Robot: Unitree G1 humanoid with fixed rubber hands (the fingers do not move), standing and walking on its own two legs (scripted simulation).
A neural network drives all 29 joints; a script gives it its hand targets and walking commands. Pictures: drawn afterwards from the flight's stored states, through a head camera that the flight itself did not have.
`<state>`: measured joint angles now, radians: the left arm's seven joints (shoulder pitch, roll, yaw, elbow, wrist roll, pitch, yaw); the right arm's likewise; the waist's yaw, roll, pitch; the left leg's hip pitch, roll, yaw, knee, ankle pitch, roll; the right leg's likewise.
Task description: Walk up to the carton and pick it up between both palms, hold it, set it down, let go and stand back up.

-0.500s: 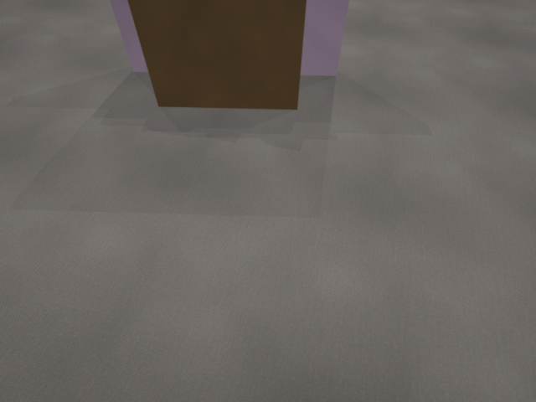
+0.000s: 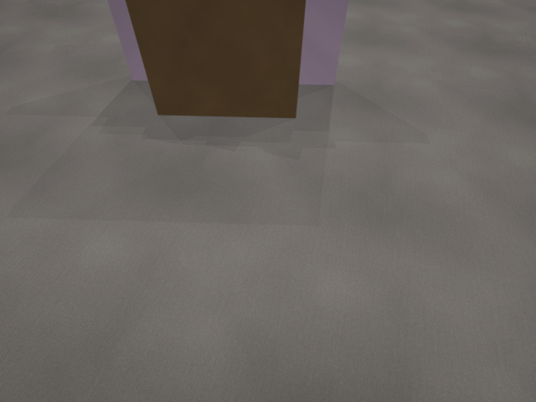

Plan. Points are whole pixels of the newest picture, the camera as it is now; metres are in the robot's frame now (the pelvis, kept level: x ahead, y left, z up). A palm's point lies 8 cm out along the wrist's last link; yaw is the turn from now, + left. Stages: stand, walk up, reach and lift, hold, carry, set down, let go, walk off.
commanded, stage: stand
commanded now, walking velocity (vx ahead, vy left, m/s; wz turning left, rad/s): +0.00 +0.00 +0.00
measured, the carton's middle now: out of the picture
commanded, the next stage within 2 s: walk up in 0.56 s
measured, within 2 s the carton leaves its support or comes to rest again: neither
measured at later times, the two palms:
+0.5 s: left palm out of the picture -0.03 +0.21 -0.15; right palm out of the picture -0.03 -0.19 -0.14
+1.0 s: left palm out of the picture +0.10 +0.23 -0.14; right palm out of the picture -0.06 -0.24 -0.16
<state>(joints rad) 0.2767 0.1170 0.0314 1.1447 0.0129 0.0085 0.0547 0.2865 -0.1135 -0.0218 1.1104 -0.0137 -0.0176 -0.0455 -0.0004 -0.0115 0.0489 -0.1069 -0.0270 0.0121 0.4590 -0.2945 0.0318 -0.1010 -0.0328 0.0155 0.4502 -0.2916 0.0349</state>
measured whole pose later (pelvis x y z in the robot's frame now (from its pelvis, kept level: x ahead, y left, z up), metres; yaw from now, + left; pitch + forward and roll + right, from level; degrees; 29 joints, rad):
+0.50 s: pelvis +0.00 +0.01 +0.00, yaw +0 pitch -3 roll +0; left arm 0.30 0.10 0.01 1.19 0.01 0.01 0.05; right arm 0.31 -0.09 -0.01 1.15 -0.01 -0.03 -0.05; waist 0.00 -0.02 0.05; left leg -0.11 -0.05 0.02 0.43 -0.28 0.05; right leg -0.11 -0.05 0.02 0.43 -0.28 0.05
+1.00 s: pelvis +0.04 -0.01 -0.02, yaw -5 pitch -3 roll +3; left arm 0.32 0.19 0.06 0.95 0.05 -0.04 0.00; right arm 0.45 -0.20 -0.08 1.08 -0.04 -0.06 -0.03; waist -0.05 -0.03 0.02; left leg -0.09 -0.05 0.10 0.54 -0.42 0.05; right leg -0.48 -0.10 0.00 0.89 -0.40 -0.01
